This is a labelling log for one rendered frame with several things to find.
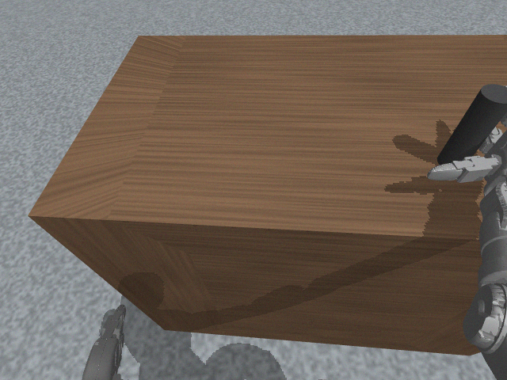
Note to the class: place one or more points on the right robot hand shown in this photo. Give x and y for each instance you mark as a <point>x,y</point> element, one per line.
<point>475,168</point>

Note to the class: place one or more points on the right robot arm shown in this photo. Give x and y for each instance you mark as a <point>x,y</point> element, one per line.
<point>485,324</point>

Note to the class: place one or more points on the left robot hand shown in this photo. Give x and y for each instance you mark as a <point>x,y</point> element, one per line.
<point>105,355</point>

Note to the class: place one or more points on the can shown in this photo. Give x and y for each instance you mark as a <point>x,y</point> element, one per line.
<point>485,112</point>

